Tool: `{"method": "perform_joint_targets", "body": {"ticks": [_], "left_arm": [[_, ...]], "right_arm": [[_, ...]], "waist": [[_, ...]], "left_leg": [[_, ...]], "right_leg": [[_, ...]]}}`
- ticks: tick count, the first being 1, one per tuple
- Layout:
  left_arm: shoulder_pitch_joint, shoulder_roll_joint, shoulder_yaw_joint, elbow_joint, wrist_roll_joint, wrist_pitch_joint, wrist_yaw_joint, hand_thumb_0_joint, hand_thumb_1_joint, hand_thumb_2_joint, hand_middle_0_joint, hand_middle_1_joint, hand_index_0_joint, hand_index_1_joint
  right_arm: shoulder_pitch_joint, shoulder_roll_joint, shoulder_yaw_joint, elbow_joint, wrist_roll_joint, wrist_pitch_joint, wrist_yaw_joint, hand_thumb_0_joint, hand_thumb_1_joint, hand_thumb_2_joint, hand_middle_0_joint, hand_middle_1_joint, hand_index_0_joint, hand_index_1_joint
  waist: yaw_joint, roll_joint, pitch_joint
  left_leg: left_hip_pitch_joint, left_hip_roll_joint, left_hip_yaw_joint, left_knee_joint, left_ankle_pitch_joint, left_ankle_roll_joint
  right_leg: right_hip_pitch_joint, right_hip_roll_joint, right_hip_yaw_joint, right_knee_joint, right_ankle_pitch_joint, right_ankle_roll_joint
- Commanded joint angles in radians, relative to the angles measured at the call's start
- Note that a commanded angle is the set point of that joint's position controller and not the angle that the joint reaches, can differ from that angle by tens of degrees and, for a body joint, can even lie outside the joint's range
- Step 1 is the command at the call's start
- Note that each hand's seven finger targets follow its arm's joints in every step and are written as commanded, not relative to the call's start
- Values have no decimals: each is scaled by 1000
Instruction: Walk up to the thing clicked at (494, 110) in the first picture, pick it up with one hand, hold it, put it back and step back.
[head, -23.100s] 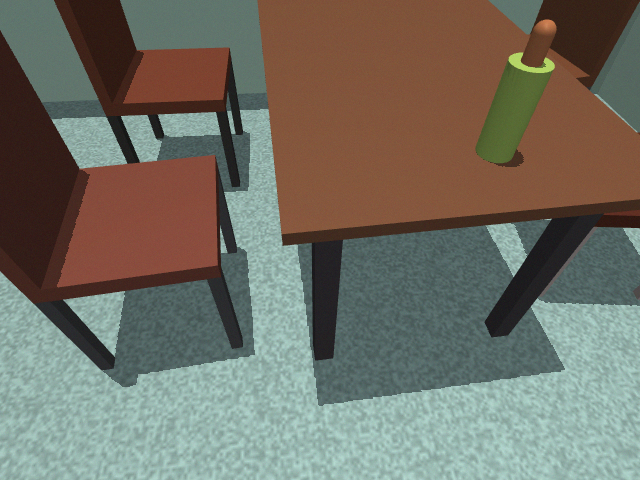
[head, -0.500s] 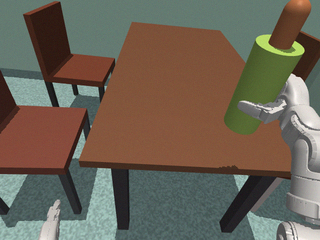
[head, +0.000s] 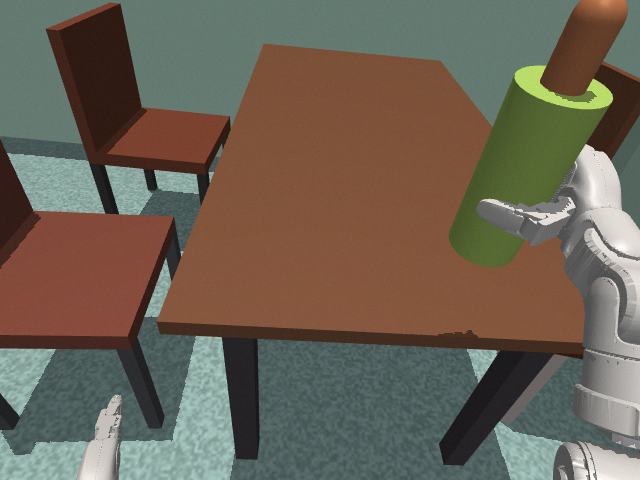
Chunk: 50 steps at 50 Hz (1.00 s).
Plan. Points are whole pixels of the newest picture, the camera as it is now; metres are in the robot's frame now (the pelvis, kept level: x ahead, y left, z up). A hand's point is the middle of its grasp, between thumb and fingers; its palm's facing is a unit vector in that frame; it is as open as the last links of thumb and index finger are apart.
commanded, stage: hold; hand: right
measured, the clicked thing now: (529, 148) +0.33 -0.16 +0.32
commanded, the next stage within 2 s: crouch in 0.78 s
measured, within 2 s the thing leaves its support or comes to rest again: neither
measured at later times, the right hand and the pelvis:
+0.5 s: hand (506, 188) +0.34 -0.17 +0.27, palm faces +0.13 +0.99 -0.03, open 11.0 cm; pelvis +0.00 +0.00 +0.00, yaw +0 degrees
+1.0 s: hand (506, 188) +0.35 -0.17 +0.26, palm faces +0.13 +0.99 -0.02, open 11.0 cm; pelvis +0.00 +0.00 +0.00, yaw +0 degrees
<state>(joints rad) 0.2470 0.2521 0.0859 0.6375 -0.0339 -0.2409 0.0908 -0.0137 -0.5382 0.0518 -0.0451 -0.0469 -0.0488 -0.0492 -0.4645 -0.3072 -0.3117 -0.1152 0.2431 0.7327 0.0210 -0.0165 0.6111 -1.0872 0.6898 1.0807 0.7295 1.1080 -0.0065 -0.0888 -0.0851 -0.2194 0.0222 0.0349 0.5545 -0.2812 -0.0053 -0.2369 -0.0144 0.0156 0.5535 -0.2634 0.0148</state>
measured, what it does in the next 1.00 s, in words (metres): stands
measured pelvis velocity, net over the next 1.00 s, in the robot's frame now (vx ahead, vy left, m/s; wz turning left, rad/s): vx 0.00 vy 0.00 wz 0.00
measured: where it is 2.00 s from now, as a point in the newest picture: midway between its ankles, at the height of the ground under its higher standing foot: outside the picture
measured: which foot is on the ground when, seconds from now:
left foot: down 0.00-1.00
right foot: down 0.00-1.00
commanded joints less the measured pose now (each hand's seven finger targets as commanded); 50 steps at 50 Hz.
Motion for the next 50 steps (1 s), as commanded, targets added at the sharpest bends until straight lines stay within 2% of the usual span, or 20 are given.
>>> {"method": "perform_joint_targets", "body": {"ticks": [1, 6, 9, 10, 12, 14, 16, 18, 19, 23, 26, 29, 30, 39, 42, 44, 45, 47, 48, 50], "left_arm": [[-165, 103, 28, -166, -3, -60, 5, 0, -551, 51, -46, -48, -45, -49], [-157, 139, 70, -150, -7, -61, 2, 0, -549, 49, -46, -48, -45, -48], [-175, 98, 27, -193, -6, -62, -7, 0, -551, 50, -46, -49, -45, -50], [-104, 113, 63, -87, -6, -48, -2, 0, -551, 49, -46, -48, -45, -49], [-169, 106, 30, -173, -5, -62, -9, 0, -552, 52, -44, -47, -42, -49], [-146, 137, 70, -141, -3, -55, -1, 0, -558, 55, -47, -47, -44, -51], [-168, 114, 41, -199, -2, -59, -7, 0, -554, 53, -46, -48, -44, -50], [-144, 122, 51, -154, -5, -55, -1, 0, -551, 49, -46, -47, -44, -48], [-175, 117, 37, -202, -5, -59, -1, 0, -546, 48, -45, -48, -45, -48], [-170, 95, 17, -187, -3, -57, 1, 0, -552, 51, -45, -46, -43, -48], [-174, 138, 54, -195, -3, -50, 6, 0, -545, 46, -45, -49, -46, -47], [-161, 101, 30, -142, -4, -45, 2, 0, -551, 50, -45, -47, -43, -49], [-193, 114, 34, -223, -3, -53, 6, 0, -553, 52, -46, -48, -44, -50], [-169, 112, 29, -162, -4, -50, -2, 0, -553, 51, -46, -46, -43, -49], [-149, 135, 60, -138, -2, -54, 4, 0, -547, 46, -46, -47, -46, -47], [-160, 119, 40, -183, -1, -57, 0, 0, -536, 52, -52, -60, -60, -51], [-164, 91, 12, -182, -5, -58, -4, 0, -537, 51, -42, -48, -45, -45], [-129, 117, 42, -151, 0, -44, 3, 0, -550, 56, -44, -45, -43, -46], [-192, 99, 17, -226, -4, -54, -3, 0, -542, 52, -41, -46, -43, -44], [-122, 136, 68, -124, 0, -43, 2, 0, -544, 52, -44, -47, -44, -46]], "right_arm": [[-546, -228, -81, -259, 13, -105, 0, 0, -47, -1278, 1210, 1399, 1267, 1399], [-523, -231, -83, -223, 11, -94, 5, 0, -42, -1285, 1216, 1408, 1274, 1408], [-540, -228, -87, -248, 12, -102, 6, 0, -73, -1293, 1230, 1415, 1285, 1415], [-513, -250, -113, -202, 13, -95, 3, 0, -74, -1300, 1234, 1422, 1290, 1422], [-550, -218, -76, -261, 16, -104, 3, 0, -52, -1292, 1230, 1419, 1287, 1419], [-553, -263, -112, -234, 7, -108, -6, 0, -39, -1302, 1223, 1422, 1283, 1422], [-551, -219, -74, -278, 9, -114, -2, 0, -46, -1300, 1226, 1422, 1285, 1422], [-519, -239, -101, -237, 14, -114, -7, 0, -38, -1300, 1230, 1426, 1290, 1426], [-545, -216, -67, -270, 11, -115, -4, 0, -25, -1294, 1221, 1419, 1281, 1419], [-535, -239, -92, -281, 7, -125, -9, 0, -37, -1289, 1223, 1415, 1282, 1415], [-532, -242, -92, -274, 9, -124, -7, 0, -38, -1303, 1234, 1430, 1293, 1430], [-537, -268, -116, -269, 11, -124, -9, 0, -70, -1294, 1237, 1420, 1292, 1420], [-552, -233, -87, -304, 14, -126, -6, 0, -61, -1279, 1218, 1401, 1273, 1401], [-539, -209, -66, -239, 13, -90, 5, 0, -17, -1284, 1210, 1407, 1270, 1407], [-544, -245, -99, -216, 11, -92, -2, 0, -28, -1287, 1219, 1413, 1278, 1413], [-553, -230, -88, -240, 10, -104, -2, 0, 58, -1367, 1221, 1472, 1295, 1472], [-541, -224, -86, -229, 10, -106, -1, 0, -22, -1293, 1252, 1426, 1307, 1426], [-537, -263, -111, -194, 0, -112, -8, 0, -82, -1290, 1251, 1421, 1305, 1421], [-558, -204, -62, -219, 2, -117, -3, 0, -56, -1290, 1252, 1425, 1307, 1426], [-542, -241, -90, -147, -4, -119, -10, 0, -70, -1319, 1270, 1451, 1327, 1451]], "waist": [[0, 65, -198], [9, 63, -184], [0, 86, -214], [-1, 69, -160], [-3, 55, -188], [0, 64, -180], [9, 73, -222], [-10, 83, -176], [3, 68, -204], [-16, 51, -234], [-6, 76, -217], [-14, 51, -180], [7, 80, -222], [3, 87, -170], [3, 72, -178], [4, 99, -228], [-9, 95, -214], [-1, 76, -205], [2, 84, -232], [17, 59, -168]], "left_leg": [[8, -18, 29, -104, 161, -5], [-12, -26, 37, -99, 166, 0], [19, -21, 35, -99, 214, -5], [-11, -18, 30, -102, 196, -6], [3, -20, 31, -100, 178, -1], [-9, -20, 28, -105, 156, 0], [14, -17, 26, -109, 163, -2], [1, -16, 25, -106, 173, -3], [5, -15, 21, -106, 172, -3], [24, -16, 25, -98, 184, -1], [19, -19, 29, -96, 191, -2], [11, -16, 26, -112, 139, -4], [25, -11, 17, -118, 142, -8], [-6, -18, 29, -116, 153, -6], [-9, -19, 31, -109, 156, -3], [21, -16, 32, -104, 205, -9], [23, -16, 31, -97, 223, -7], [16, -12, 26, -102, 211, -6], [23, -14, 28, -97, 231, -6], [-12, -17, 26, -106, 190, -3]], "right_leg": [[97, 30, -18, -69, 133, -31], [107, 19, -13, -79, 147, -24], [112, 27, -18, -65, 189, -29], [97, 29, -20, -66, 163, -32], [102, 25, -18, -75, 153, -27], [100, 25, -18, -77, 130, -29], [112, 26, -18, -74, 134, -31], [97, 27, -20, -70, 144, -32], [112, 28, -22, -69, 140, -32], [113, 27, -19, -68, 159, -29], [110, 25, -18, -70, 167, -27], [82, 32, -23, -74, 110, -32], [105, 33, -26, -71, 109, -35], [91, 30, -20, -79, 123, -33], [104, 27, -19, -78, 126, -31], [118, 31, -19, -65, 168, -34], [110, 30, -22, -63, 191, -31], [105, 32, -23, -64, 174, -32], [125, 28, -22, -65, 196, -31], [102, 25, -20, -77, 152, -31]]}}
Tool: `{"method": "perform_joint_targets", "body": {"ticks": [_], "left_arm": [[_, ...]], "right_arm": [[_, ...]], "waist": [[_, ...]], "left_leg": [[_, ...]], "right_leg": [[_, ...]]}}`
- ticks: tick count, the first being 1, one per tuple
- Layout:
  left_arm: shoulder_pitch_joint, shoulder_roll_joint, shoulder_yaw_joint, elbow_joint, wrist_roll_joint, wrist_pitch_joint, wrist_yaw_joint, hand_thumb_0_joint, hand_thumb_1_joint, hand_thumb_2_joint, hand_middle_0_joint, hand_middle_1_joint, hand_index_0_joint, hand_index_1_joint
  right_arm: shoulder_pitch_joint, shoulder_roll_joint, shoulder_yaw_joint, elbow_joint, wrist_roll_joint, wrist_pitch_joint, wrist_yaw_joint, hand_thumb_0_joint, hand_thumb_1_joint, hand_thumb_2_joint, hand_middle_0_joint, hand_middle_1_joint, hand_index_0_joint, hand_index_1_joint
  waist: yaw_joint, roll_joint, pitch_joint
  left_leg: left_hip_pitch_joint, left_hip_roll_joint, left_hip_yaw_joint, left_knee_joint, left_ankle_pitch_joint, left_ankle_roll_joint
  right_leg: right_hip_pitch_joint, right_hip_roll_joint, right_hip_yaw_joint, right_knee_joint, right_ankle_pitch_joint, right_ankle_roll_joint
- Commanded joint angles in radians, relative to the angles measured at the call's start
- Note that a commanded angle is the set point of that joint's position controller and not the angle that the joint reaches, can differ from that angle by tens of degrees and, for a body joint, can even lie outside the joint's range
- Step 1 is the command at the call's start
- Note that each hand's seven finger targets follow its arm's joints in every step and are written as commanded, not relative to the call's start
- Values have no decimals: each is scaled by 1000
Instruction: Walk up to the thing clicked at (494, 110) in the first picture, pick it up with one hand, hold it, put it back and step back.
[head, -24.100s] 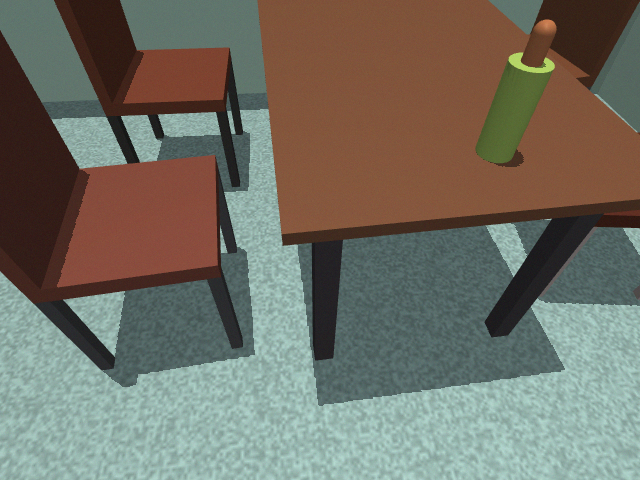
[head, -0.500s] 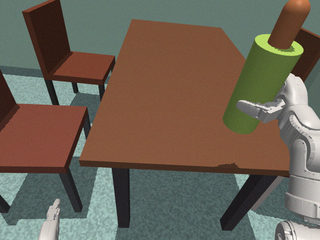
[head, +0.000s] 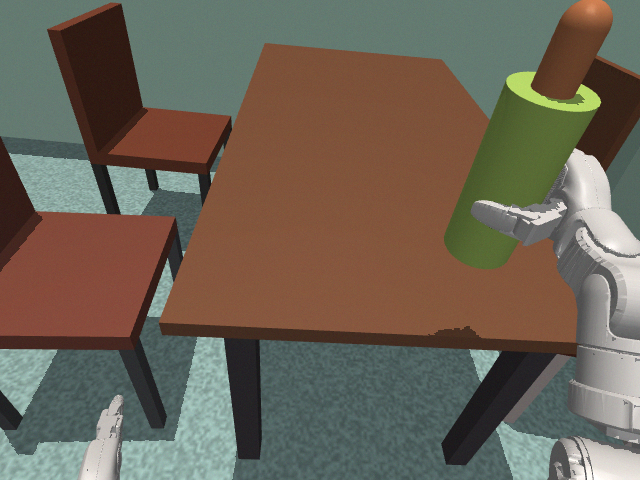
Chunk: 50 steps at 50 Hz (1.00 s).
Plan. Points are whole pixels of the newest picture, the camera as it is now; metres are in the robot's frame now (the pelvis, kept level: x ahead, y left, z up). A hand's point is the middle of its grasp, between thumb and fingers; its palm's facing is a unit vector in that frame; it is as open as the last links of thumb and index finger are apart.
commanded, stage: crouch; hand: right
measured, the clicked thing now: (522, 151) +0.34 -0.16 +0.31
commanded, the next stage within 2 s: lower in 1.38 s
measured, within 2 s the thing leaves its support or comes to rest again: neither
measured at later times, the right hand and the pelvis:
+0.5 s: hand (478, 205) +0.42 -0.19 +0.19, palm faces +0.17 +0.99 +0.00, open 11.0 cm; pelvis -0.02 +0.00 +0.00, yaw +2 degrees
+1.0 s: hand (467, 204) +0.47 -0.20 +0.15, palm faces +0.15 +0.99 +0.00, open 10.9 cm; pelvis +0.00 -0.01 +0.00, yaw +3 degrees
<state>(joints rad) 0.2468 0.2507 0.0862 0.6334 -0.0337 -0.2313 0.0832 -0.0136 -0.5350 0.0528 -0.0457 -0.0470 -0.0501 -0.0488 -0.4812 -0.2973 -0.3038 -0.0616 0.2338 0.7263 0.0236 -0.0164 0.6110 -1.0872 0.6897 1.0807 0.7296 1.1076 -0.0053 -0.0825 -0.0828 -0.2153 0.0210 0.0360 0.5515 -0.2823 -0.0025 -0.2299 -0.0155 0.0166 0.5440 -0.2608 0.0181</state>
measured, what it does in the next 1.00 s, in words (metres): stands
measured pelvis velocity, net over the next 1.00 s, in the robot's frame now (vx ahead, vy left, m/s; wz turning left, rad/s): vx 0.00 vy -0.01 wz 0.05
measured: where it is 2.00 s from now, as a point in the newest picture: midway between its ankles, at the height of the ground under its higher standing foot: outside the picture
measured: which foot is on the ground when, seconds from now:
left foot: down 0.00-1.00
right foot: down 0.00-1.00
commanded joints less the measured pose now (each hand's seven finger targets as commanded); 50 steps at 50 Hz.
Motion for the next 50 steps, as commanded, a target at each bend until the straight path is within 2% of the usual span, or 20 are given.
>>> {"method": "perform_joint_targets", "body": {"ticks": [1, 3, 4, 5, 6, 7, 9, 17, 19, 24, 27, 29, 30, 36, 39, 41, 43, 46, 48, 50], "left_arm": [[-176, 118, 32, -193, -2, -63, 6, 0, -545, 54, -44, -47, -45, -47], [-147, 106, 40, -132, 0, -65, 5, 0, -545, 51, -44, -46, -44, -45], [-204, 115, 36, -223, 0, -78, 7, 0, -539, 48, -45, -47, -47, -45], [-131, 111, 47, -123, 3, -73, 7, 0, -546, 51, -46, -46, -46, -46], [-131, 73, 8, -116, 2, -74, 1, 0, -549, 52, -46, -45, -44, -46], [-154, 85, 14, -146, 3, -83, 3, 0, -543, 48, -46, -45, -47, -45], [-171, 111, 43, -153, 7, -99, 3, 0, -542, 47, -48, -46, -49, -45], [-121, 140, 57, -135, 17, -132, 8, 0, -537, 47, -48, -48, -52, -44], [-129, 95, 10, -125, 15, -134, 8, 0, -540, 49, -48, -47, -50, -45], [-134, 86, -17, -154, 24, -142, 10, 0, -535, 42, -50, -47, -53, -43], [-91, 116, 14, -147, 28, -133, 15, 0, -536, 41, -49, -45, -52, -41], [-154, 80, -35, -258, 25, -137, 4, 0, -533, 38, -51, -47, -56, -42], [-73, 102, 1, -169, 26, -126, 10, 0, -535, 39, -51, -46, -55, -42], [-74, 89, -22, -236, 24, -108, -1, 0, -540, 42, -51, -45, -52, -43], [-32, 106, 1, -209, 26, -91, 4, 0, -539, 42, -51, -45, -53, -43], [-89, 107, -15, -289, 24, -91, 4, 0, -544, 47, -51, -46, -51, -45], [-56, 140, 16, -260, 25, -75, 13, 0, -548, 51, -50, -43, -48, -44], [-24, 81, -33, -246, 23, -56, 3, 0, -552, 54, -51, -44, -47, -47], [-28, 122, 1, -246, 24, -48, 7, 0, -552, 52, -52, -44, -50, -47], [-88, 75, -46, -281, 23, -43, -3, 0, -554, 54, -51, -44, -47, -48]], "right_arm": [[-538, -215, -67, -212, 5, -126, -8, 0, -62, -1308, 1255, 1437, 1312, 1437], [-555, -235, -78, -151, -3, -143, -9, 0, -73, -1323, 1277, 1457, 1334, 1457], [-569, -226, -71, -149, -5, -158, -11, 0, -61, -1312, 1261, 1443, 1319, 1444], [-565, -239, -79, -85, -9, -170, -12, 0, -87, -1305, 1266, 1436, 1321, 1436], [-574, -233, -68, -48, -15, -189, -8, 0, -55, -1314, 1268, 1448, 1326, 1448], [-586, -245, -75, -23, -19, -208, -7, 0, -68, -1307, 1265, 1441, 1321, 1441], [-655, -263, -75, 24, -31, -260, -9, 0, -59, -1300, 1256, 1432, 1313, 1432], [-834, -349, -86, 165, -54, -461, -10, 0, -41, -1291, 1246, 1422, 1301, 1422], [-836, -336, -72, 247, -58, -501, -5, 0, -33, -1273, 1230, 1402, 1284, 1402], [-861, -371, -87, 415, -74, -592, 1, 0, -45, -1280, 1235, 1409, 1289, 1410], [-862, -417, -112, 510, -85, -638, 4, 0, -56, -1280, 1240, 1410, 1292, 1410], [-894, -385, -87, 510, -89, -674, 12, 0, -54, -1282, 1233, 1409, 1287, 1409], [-881, -418, -107, 572, -90, -686, 14, 0, -55, -1293, 1241, 1420, 1296, 1420], [-900, -434, -107, 624, -91, -768, 31, 0, -71, -1260, 1221, 1385, 1272, 1385], [-916, -445, -108, 671, -92, -803, 37, 0, -71, -1251, 1212, 1374, 1262, 1374], [-984, -464, -108, 595, -91, -832, 43, 0, -65, -1242, 1202, 1363, 1251, 1363], [-949, -476, -118, 650, -91, -838, 44, 0, -59, -1239, 1206, 1364, 1255, 1364], [-938, -446, -101, 661, -91, -854, 52, 0, -92, -1242, 1211, 1363, 1258, 1364], [-946, -480, -124, 636, -86, -865, 50, 0, -97, -1235, 1200, 1352, 1246, 1352], [-957, -456, -104, 640, -94, -875, 51, 0, -102, -1227, 1200, 1346, 1244, 1346]], "waist": [[13, 89, -190], [17, 57, -155], [27, 113, -203], [27, 106, -156], [29, 85, -137], [32, 93, -144], [48, 84, -199], [58, 20, -296], [45, 25, -273], [53, 34, -307], [61, 33, -304], [67, 44, -349], [70, 38, -307], [80, 26, -319], [97, 12, -342], [91, -11, -437], [93, 4, -436], [90, -29, -431], [91, -24, -426], [86, -23, -438]], "left_leg": [[-7, -18, 27, -103, 192, -9], [-29, -18, 24, -107, 160, -6], [-7, -19, 23, -106, 171, -12], [-34, -17, 19, -107, 159, -14], [-49, -14, 13, -109, 155, -15], [-48, -13, 11, -109, 137, -16], [-46, -15, 9, -99, 134, -16], [-74, -17, -5, -67, 158, -7], [-90, -23, 1, -68, 122, -4], [-76, -25, -11, -65, 135, -5], [-74, -23, -21, -64, 149, -7], [-56, -26, -20, -60, 175, -8], [-89, -27, -22, -60, 179, -7], [-101, -32, -23, -58, 169, -8], [-123, -33, -27, -49, 195, -5], [-82, -30, -32, -36, 255, -5], [-87, -35, -22, -26, 293, -4], [-94, -39, -18, -21, 329, -2], [-96, -39, -20, -25, 320, -3], [-83, -35, -26, -24, 319, -5]], "right_leg": [[98, 25, -22, -68, 150, -34], [78, 22, -20, -73, 115, -34], [91, 22, -17, -66, 121, -38], [67, 24, -22, -63, 105, -41], [55, 26, -26, -64, 95, -42], [53, 23, -24, -66, 75, -42], [60, 21, -22, -60, 69, -40], [79, 10, -19, -37, 85, -32], [50, 4, -14, -43, 57, -29], [24, 5, -21, -37, 66, -30], [2, 9, -28, -31, 77, -31], [18, 8, -30, -30, 103, -30], [7, 7, -33, -26, 104, -31], [-8, 6, -35, -28, 86, -33], [5, 6, -36, -14, 107, -32], [42, 7, -38, 1, 167, -29], [49, 4, -33, 9, 215, -27], [54, 2, -33, 19, 274, -22], [47, 2, -32, 18, 260, -24], [27, 7, -40, 19, 241, -26]]}}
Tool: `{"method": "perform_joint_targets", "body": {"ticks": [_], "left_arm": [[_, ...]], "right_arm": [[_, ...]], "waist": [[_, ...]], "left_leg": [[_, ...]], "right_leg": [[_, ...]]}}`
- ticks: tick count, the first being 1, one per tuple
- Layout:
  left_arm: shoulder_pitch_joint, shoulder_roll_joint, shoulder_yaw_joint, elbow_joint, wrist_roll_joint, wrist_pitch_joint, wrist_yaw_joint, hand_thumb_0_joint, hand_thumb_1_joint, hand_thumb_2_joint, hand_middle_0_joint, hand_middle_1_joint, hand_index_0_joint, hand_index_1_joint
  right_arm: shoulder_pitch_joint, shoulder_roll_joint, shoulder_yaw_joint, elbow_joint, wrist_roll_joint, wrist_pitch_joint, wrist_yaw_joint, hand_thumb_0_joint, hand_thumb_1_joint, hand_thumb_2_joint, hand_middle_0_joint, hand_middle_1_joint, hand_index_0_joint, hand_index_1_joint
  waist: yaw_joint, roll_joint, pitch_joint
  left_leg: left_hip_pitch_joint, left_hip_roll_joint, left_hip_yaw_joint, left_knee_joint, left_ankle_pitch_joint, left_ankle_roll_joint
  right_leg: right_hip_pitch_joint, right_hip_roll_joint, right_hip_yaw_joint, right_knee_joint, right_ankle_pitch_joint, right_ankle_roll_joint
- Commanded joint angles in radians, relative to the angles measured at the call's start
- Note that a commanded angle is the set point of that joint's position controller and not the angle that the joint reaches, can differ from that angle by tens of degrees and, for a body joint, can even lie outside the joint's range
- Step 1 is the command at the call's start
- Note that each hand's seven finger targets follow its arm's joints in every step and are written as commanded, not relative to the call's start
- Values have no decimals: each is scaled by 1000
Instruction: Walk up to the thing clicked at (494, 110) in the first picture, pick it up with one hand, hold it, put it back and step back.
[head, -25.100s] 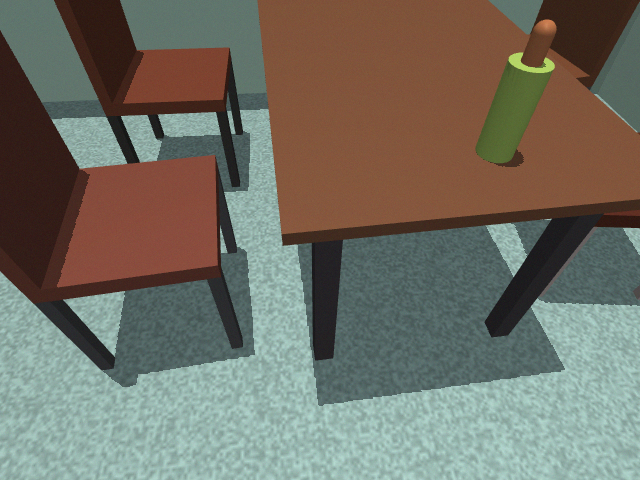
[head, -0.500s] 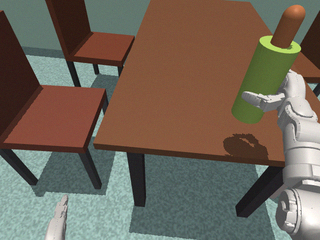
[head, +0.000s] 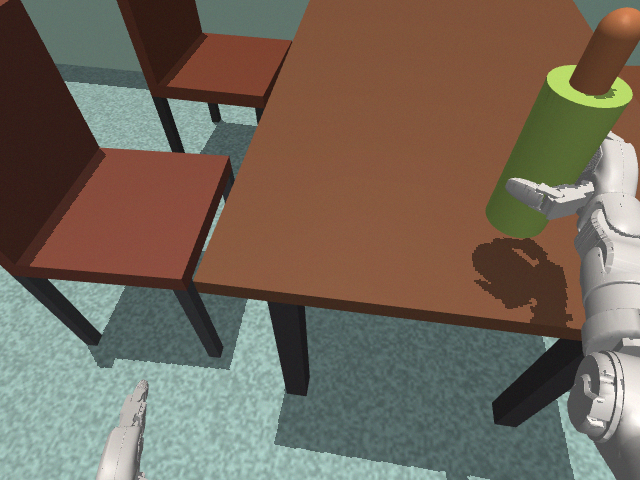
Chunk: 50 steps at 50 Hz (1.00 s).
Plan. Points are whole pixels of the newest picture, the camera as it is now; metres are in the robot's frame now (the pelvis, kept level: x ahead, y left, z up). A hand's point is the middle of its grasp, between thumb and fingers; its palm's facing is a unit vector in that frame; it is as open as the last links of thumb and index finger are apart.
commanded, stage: crouch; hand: right
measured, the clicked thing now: (559, 136) +0.46 -0.21 +0.21
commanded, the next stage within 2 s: lower in 0.38 s
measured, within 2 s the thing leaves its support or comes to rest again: rests again in 1.28 s
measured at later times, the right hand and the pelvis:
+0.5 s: hand (544, 170) +0.48 -0.23 +0.14, palm faces +0.20 +0.98 +0.00, open 10.9 cm; pelvis +0.01 -0.01 +0.00, yaw +0 degrees
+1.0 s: hand (527, 195) +0.50 -0.23 +0.08, palm faces +0.21 +0.98 +0.00, open 10.9 cm; pelvis +0.00 -0.01 -0.02, yaw +1 degrees
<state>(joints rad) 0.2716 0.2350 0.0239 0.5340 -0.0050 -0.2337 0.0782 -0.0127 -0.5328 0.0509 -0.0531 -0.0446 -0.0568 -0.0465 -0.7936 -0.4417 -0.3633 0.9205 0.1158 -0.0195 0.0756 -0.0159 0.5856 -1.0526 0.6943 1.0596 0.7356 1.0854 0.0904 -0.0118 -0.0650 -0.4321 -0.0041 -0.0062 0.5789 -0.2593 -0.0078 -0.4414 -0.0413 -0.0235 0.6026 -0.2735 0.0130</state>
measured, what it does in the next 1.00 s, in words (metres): stands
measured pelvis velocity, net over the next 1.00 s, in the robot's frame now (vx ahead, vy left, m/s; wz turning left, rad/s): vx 0.00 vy -0.01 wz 0.01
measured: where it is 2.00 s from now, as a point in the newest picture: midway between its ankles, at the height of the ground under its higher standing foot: outside the picture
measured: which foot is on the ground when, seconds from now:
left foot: down 0.00-1.00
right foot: down 0.00-1.00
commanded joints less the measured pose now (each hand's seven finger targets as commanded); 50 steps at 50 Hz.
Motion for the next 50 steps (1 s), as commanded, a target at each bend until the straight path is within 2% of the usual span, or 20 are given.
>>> {"method": "perform_joint_targets", "body": {"ticks": [1, 2, 6, 8, 10, 12, 14, 17, 20, 21, 24, 26, 28, 30, 32, 38, 44, 46, 48, 50], "left_arm": [[-75, 108, 39, -160, -6, -36, 6, 0, -554, 53, -51, -42, -46, -46], [-76, 146, 74, -168, -7, -30, 8, 0, -552, 51, -52, -42, -49, -45], [-53, 123, 51, -172, -9, -13, -2, 0, -557, 52, -52, -40, -46, -46], [-69, 142, 67, -220, -10, -10, -3, 0, -548, 46, -52, -41, -50, -43], [5, 137, 67, -154, -9, 0, -7, 0, -557, 54, -52, -41, -46, -47], [-77, 153, 77, -274, -10, -7, -6, 0, -554, 53, -52, -43, -48, -47], [24, 139, 79, -138, -10, 12, -8, 0, -562, 59, -48, -39, -40, -47], [-91, 128, 57, -218, -8, 6, -13, 0, -565, 58, -50, -37, -40, -46], [-71, 98, 21, -222, -10, 9, -19, 0, -559, 54, -52, -39, -45, -46], [-88, 144, 65, -238, -9, 9, -13, 0, -554, 51, -51, -39, -45, -44], [17, 132, 55, -179, -10, 24, -17, 0, -552, 52, -49, -42, -45, -45], [-94, 158, 70, -265, -8, 16, -13, 0, -563, 61, -51, -40, -41, -49], [3, 128, 47, -196, -7, 26, -21, 0, -565, 61, -49, -38, -39, -49], [-71, 125, 41, -287, -8, 18, -25, 0, -563, 57, -50, -38, -40, -47], [13, 151, 65, -204, -2, 28, -21, 0, -567, 59, -49, -35, -38, -46], [-20, 124, 31, -282, 5, 27, -32, 0, -562, 62, -49, -40, -40, -49], [-36, 158, 55, -311, 14, 31, -26, 0, -560, 62, -49, -41, -41, -49], [0, 142, 41, -298, 19, 31, -29, 0, -567, 68, -48, -41, -38, -52], [-29, 161, 44, -366, 21, 29, -28, 0, -559, 63, -49, -42, -41, -49], [34, 149, 47, -287, 23, 40, -27, 0, -563, 65, -49, -41, -40, -51]], "right_arm": [[-585, -295, -46, -260, 24, -124, 1, 0, -89, -1231, 1199, 1350, 1244, 1350], [-599, -325, -62, -323, 30, -132, -2, 0, -94, -1223, 1195, 1342, 1240, 1342], [-519, -275, -36, -185, 23, -131, 5, 0, -92, -1244, 1209, 1363, 1255, 1363], [-625, -318, -59, -342, 32, -157, 3, 0, -122, -1231, 1205, 1348, 1248, 1349], [-555, -292, -46, -250, 31, -147, 7, 0, -111, -1241, 1206, 1356, 1251, 1356], [-682, -334, -59, -417, 31, -172, 8, 0, -125, -1227, 1200, 1342, 1242, 1342], [-540, -306, -70, -241, 32, -150, 8, 0, -113, -1220, 1205, 1342, 1247, 1343], [-662, -323, -63, -314, 20, -177, 5, 0, -105, -1233, 1207, 1353, 1251, 1353], [-644, -307, -53, -277, 22, -185, 10, 0, -114, -1273, 1234, 1392, 1282, 1392], [-663, -340, -69, -308, 21, -193, 9, 0, -100, -1273, 1235, 1394, 1283, 1394], [-600, -325, -73, -238, 23, -183, 17, 0, -93, -1286, 1243, 1410, 1293, 1410], [-683, -376, -85, -287, 16, -200, 6, 0, -101, -1294, 1238, 1413, 1292, 1413], [-531, -313, -78, -94, 17, -185, 6, 0, -99, -1285, 1235, 1406, 1288, 1407], [-611, -309, -63, -180, 10, -218, 12, 0, -100, -1275, 1229, 1397, 1282, 1398], [-555, -336, -85, -82, 5, -220, 12, 0, -93, -1268, 1220, 1389, 1272, 1389], [-646, -363, -92, -163, 4, -276, 24, 0, -110, -1286, 1239, 1407, 1291, 1407], [-676, -434, -133, -169, -8, -312, 16, 0, -131, -1298, 1251, 1418, 1302, 1418], [-643, -366, -100, -91, -7, -313, 23, 0, -107, -1311, 1258, 1434, 1310, 1434], [-685, -418, -115, -152, -14, -333, 20, 0, -120, -1317, 1265, 1440, 1317, 1440], [-641, -439, -135, -55, -20, -329, 16, 0, -134, -1313, 1265, 1435, 1316, 1436]], "waist": [[0, -77, -433], [-7, -72, -445], [10, -65, -389], [-1, -83, -471], [11, -101, -426], [14, -120, -563], [8, -74, -385], [8, -103, -466], [13, -105, -477], [16, -101, -524], [22, -97, -452], [20, -112, -510], [23, -44, -362], [35, -81, -476], [37, -59, -416], [41, -128, -518], [43, -166, -564], [71, -161, -528], [69, -161, -611], [65, -155, -515]], "left_leg": [[133, -10, 16, -48, 313, -2], [151, -10, 17, -47, 317, -2], [99, -17, 23, -43, 314, 1], [118, -19, 26, -37, 313, 2], [80, -22, 28, -34, 325, 4], [112, -21, 23, -20, 380, 1], [94, -16, 21, -25, 370, 1], [91, -15, 15, -19, 339, 2], [94, -16, 15, -15, 318, 3], [96, -20, 22, -11, 324, 3], [71, -21, 21, -7, 324, 3], [88, -16, 15, -1, 333, 1], [50, -21, 21, -5, 277, 0], [51, -18, 13, 14, 299, -1], [13, -18, 12, 29, 299, 1], [-23, -28, 22, 70, 274, 7], [-41, -23, 12, 102, 272, 9], [-90, -32, 21, 112, 257, 11], [-77, -34, 23, 120, 272, 10], [-92, -29, 20, 126, 250, 11]], "right_leg": [[224, 33, -2, -31, 264, -24], [224, 34, -1, -38, 265, -23], [215, 26, 3, -28, 286, -21], [263, 19, 8, -29, 303, -17], [270, 16, 10, -19, 352, -13], [348, 13, 12, 9, 438, -13], [221, 25, 2, -5, 356, -20], [235, 19, 3, 3, 333, -19], [226, 18, 6, 7, 309, -18], [256, 14, 10, 13, 336, -16], [224, 18, 9, 11, 323, -18], [227, 21, 4, 28, 322, -18], [122, 22, 5, 17, 237, -23], [173, 20, 4, 42, 268, -23], [122, 22, 5, 53, 254, -26], [159, 8, 24, 97, 324, -13], [125, 16, 22, 133, 283, -17], [118, 8, 31, 143, 303, -12], [155, 5, 37, 160, 343, -10], [62, 15, 27, 162, 259, -16]]}}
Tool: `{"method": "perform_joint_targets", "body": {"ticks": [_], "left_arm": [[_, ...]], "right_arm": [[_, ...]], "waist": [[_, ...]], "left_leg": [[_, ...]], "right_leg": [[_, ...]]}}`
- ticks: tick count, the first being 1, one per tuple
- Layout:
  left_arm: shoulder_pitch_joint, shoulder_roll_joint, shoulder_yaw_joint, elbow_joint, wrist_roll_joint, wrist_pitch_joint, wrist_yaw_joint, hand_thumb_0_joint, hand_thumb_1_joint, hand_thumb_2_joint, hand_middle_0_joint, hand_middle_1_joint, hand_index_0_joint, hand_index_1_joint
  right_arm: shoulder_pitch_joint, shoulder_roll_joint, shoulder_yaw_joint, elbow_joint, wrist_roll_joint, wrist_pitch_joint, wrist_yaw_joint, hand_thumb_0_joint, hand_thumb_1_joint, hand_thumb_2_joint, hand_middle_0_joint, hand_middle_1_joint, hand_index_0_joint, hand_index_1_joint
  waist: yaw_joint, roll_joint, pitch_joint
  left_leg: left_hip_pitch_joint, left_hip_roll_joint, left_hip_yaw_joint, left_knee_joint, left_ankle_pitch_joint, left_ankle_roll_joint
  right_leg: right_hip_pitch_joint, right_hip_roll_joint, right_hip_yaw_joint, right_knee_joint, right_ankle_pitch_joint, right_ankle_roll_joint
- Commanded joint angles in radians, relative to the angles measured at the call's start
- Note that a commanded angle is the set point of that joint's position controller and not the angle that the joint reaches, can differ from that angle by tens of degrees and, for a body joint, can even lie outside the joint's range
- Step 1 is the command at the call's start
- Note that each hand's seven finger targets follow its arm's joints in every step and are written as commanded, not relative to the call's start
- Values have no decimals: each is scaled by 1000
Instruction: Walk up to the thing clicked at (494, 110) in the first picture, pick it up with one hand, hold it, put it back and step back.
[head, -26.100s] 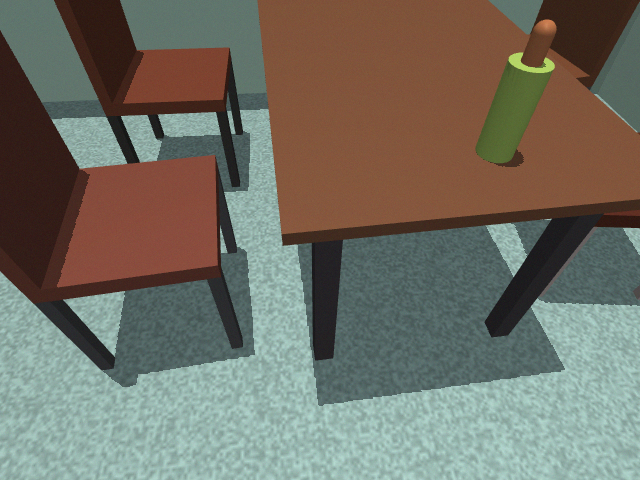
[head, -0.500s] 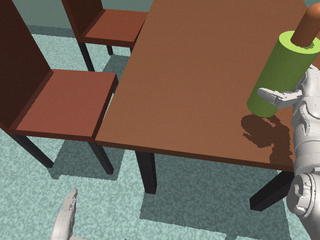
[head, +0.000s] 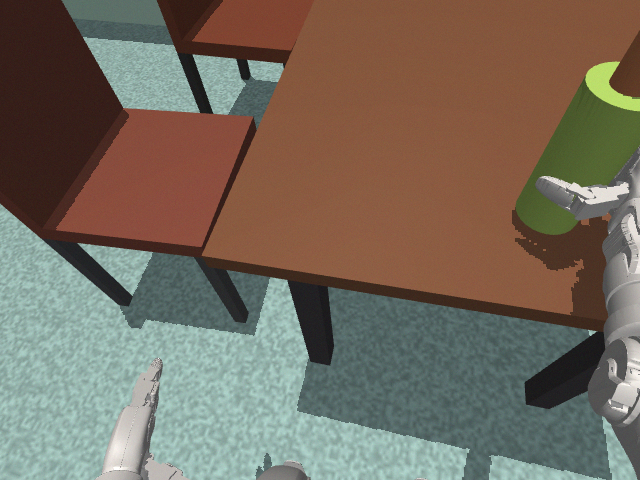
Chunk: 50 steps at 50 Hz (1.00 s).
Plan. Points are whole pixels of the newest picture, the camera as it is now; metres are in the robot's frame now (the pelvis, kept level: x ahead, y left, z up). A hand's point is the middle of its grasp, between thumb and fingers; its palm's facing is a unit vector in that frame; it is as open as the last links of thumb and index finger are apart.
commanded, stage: lower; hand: right
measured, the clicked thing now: (596, 135) +0.49 -0.22 +0.15
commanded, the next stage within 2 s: loosen in 0.40 s
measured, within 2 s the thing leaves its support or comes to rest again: rests again in 0.28 s
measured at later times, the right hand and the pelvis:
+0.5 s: hand (578, 171) +0.50 -0.24 +0.09, palm faces +0.22 +0.98 +0.01, open 10.9 cm; pelvis +0.00 +0.00 -0.02, yaw +0 degrees
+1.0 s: hand (584, 164) +0.50 -0.24 +0.10, palm faces +0.22 +0.97 +0.02, open 12.5 cm; pelvis -0.01 +0.00 -0.02, yaw +0 degrees
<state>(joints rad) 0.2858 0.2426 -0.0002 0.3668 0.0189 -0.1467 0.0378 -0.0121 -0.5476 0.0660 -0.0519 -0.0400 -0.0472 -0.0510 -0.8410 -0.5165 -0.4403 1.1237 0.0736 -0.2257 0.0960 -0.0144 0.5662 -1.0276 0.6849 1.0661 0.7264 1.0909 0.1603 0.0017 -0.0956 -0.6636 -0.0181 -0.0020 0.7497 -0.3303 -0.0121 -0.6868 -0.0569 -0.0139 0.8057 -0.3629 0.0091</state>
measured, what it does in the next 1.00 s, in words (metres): stands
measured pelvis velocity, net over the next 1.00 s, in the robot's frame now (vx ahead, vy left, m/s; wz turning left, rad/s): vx -0.01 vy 0.00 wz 0.00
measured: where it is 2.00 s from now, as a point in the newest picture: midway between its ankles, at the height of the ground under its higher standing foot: outside the picture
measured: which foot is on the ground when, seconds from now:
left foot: down 0.00-1.00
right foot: down 0.00-1.00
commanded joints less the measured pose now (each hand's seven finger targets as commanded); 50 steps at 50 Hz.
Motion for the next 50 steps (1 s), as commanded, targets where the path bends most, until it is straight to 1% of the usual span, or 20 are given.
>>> {"method": "perform_joint_targets", "body": {"ticks": [1, 2, 4, 6, 7, 9, 12, 14, 17, 18, 20, 23, 25, 27, 33, 34, 38, 45, 47, 50], "left_arm": [[17, 134, 64, -130, -2, -45, 8, 0, -563, 65, -49, -41, -40, -51], [-40, 135, 55, -203, -1, -53, 6, 0, -557, 59, -49, -42, -41, -49], [-37, 158, 80, -208, 3, -54, 16, 0, -559, 58, -50, -40, -42, -48], [38, 121, 52, -157, 2, -47, 7, 0, -551, 55, -49, -44, -44, -49], [19, 129, 62, -192, -1, -48, 6, 0, -552, 55, -51, -44, -46, -49], [-25, 172, 90, -268, 3, -54, 14, 0, -561, 60, -49, -41, -41, -49], [53, 128, 66, -180, 3, -40, 2, 0, -558, 59, -50, -42, -42, -50], [-44, 158, 71, -315, 6, -52, 8, 0, -557, 58, -47, -41, -40, -48], [68, 142, 79, -197, 5, -35, 1, 0, -563, 63, -48, -41, -39, -51], [33, 143, 78, -234, 3, -38, 0, 0, -565, 66, -47, -41, -38, -51], [-25, 173, 91, -305, 10, -43, 6, 0, -567, 63, -47, -39, -37, -49], [59, 123, 64, -232, 7, -28, -6, 0, -560, 58, -49, -40, -40, -49], [-5, 158, 90, -321, 10, -36, 1, 0, -558, 53, -49, -39, -42, -47], [52, 155, 89, -261, 13, -29, -3, 0, -512, 26, -56, -51, -63, -42], [47, 154, 94, -293, 10, -24, -6, 0, -520, 31, -57, -52, -63, -45], [42, 157, 99, -300, 12, -24, -5, 0, -524, 34, -57, -53, -63, -46], [38, 152, 89, -323, 14, -25, -7, 0, -552, 59, -53, -46, -48, -51], [69, 152, 92, -329, 16, -13, -13, 0, -551, 54, -54, -49, -50, -53], [52, 155, 94, -359, 16, -13, -10, 0, -557, 58, -52, -47, -47, -53], [57, 151, 90, -350, 13, -10, -13, 0, -554, 55, -51, -47, -46, -53]], "right_arm": [[-553, -317, -40, -224, 27, -119, 1, 0, -104, -1309, 1253, 1430, 1306, 1431], [-582, -308, -31, -240, 27, -128, 4, 0, -99, -1305, 1251, 1428, 1303, 1429], [-674, -391, -62, -330, 16, -148, -5, 0, -115, -1293, 1241, 1412, 1292, 1413], [-554, -315, -37, -186, 20, -131, 4, 0, -117, -1302, 1250, 1423, 1301, 1423], [-575, -306, -33, -230, 24, -135, 7, 0, -118, -1293, 1238, 1410, 1289, 1410], [-664, -376, -65, -321, 18, -151, 1, 0, -98, -1287, 1234, 1407, 1285, 1408], [-544, -302, -36, -165, 16, -135, 10, 0, -113, -1281, 1227, 1397, 1276, 1397], [-674, -373, -61, -325, 7, -159, 5, 0, -123, -1286, 1242, 1407, 1290, 1407], [-540, -328, -58, -185, 11, -139, 14, 0, -89, -1290, 1226, 1406, 1278, 1406], [-575, -322, -53, -224, 10, -143, 15, 0, -88, -1281, 1226, 1400, 1276, 1400], [-657, -401, -84, -299, 0, -158, 5, 0, -93, -1283, 1230, 1402, 1280, 1403], [-528, -280, -34, -123, 1, -140, 10, 0, -102, -1293, 1234, 1410, 1285, 1410], [-642, -369, -71, -265, -8, -160, 4, 0, -101, -1265, 1215, 1381, 1264, 1381], [-541, -321, -54, -149, -7, -141, 12, 0, 49, -1118, 1199, 1276, 1237, 1276], [-598, -343, -64, -219, -12, -139, 6, 0, 284, -638, 1074, 911, 1098, 911], [-600, -324, -53, -206, -9, -139, 8, 0, 323, -558, 1055, 842, 1074, 843], [-622, -326, -46, -226, -19, -140, 7, 0, 445, -466, 857, 709, 880, 709], [-546, -306, -42, -78, -34, -114, 5, 0, 448, -328, 682, 529, 694, 530], [-625, -349, -64, -169, -34, -124, 8, 0, 448, -292, 642, 485, 650, 486], [-547, -301, -44, -61, -32, -110, 12, 0, 443, -265, 566, 431, 572, 432]], "waist": [[3, -155, -445], [13, -165, -475], [3, -194, -552], [13, -170, -446], [21, -158, -481], [28, -161, -593], [24, -169, -442], [29, -192, -632], [24, -180, -491], [33, -177, -522], [32, -191, -620], [40, -181, -449], [41, -192, -593], [47, -168, -500], [33, -178, -533], [53, -184, -524], [42, -210, -536], [48, -138, -454], [47, -182, -525], [57, -117, -433]], "left_leg": [[116, -18, 20, -44, 285, 16], [125, -14, 13, -48, 278, 15], [137, -14, 14, -34, 279, 14], [102, -14, 12, -28, 271, 13], [108, -16, 12, -24, 290, 12], [156, -13, 10, -11, 337, 8], [74, -17, 20, 2, 300, 16], [106, -17, 17, 15, 339, 15], [74, -17, 20, 27, 340, 17], [88, -16, 15, 29, 356, 17], [127, -14, 16, 40, 368, 17], [28, -20, 23, 32, 281, 19], [70, -18, 18, 36, 307, 16], [58, -18, 21, 46, 315, 16], [42, -21, 28, 55, 303, 18], [19, -22, 32, 57, 285, 20], [2, -25, 35, 64, 273, 23], [-3, -25, 31, 57, 213, 20], [2, -23, 27, 64, 229, 19], [-20, -25, 31, 60, 178, 18]], "right_leg": [[283, 29, 23, -51, 305, -13], [281, 31, 21, -47, 279, -15], [310, 30, 19, -36, 275, -15], [245, 34, 17, -24, 255, -19], [266, 33, 22, -18, 275, -21], [292, 32, 20, 4, 309, -23], [226, 32, 26, 3, 309, -15], [323, 23, 32, 26, 375, -14], [235, 31, 27, 32, 359, -17], [235, 31, 27, 37, 365, -19], [255, 28, 26, 45, 364, -16], [196, 28, 31, 32, 303, -14], [258, 25, 32, 48, 317, -17], [188, 29, 28, 52, 302, -17], [221, 25, 34, 54, 325, -15], [220, 21, 39, 53, 316, -12], [241, 17, 43, 54, 348, -7], [137, 24, 37, 48, 211, -16], [175, 22, 37, 57, 235, -16], [97, 23, 39, 51, 164, -21]]}}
